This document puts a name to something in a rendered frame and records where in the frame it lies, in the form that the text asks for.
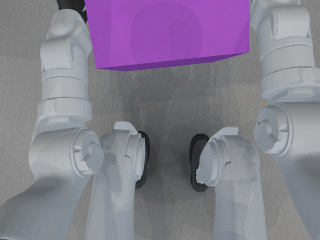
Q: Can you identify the robot left hand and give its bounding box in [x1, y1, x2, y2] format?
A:
[56, 0, 88, 25]

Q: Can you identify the robot left foot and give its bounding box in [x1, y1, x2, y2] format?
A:
[135, 131, 150, 189]

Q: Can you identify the right robot forearm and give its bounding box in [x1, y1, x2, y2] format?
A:
[249, 0, 320, 104]

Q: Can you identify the right robot shin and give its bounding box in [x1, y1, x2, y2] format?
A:
[195, 126, 260, 187]

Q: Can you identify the robot left upper arm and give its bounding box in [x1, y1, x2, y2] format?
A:
[0, 126, 104, 240]

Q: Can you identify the left robot forearm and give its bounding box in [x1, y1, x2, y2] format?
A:
[28, 9, 93, 168]

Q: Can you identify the carton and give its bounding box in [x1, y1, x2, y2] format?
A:
[84, 0, 250, 72]

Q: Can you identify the robot right upper arm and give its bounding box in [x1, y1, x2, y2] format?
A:
[253, 101, 320, 240]

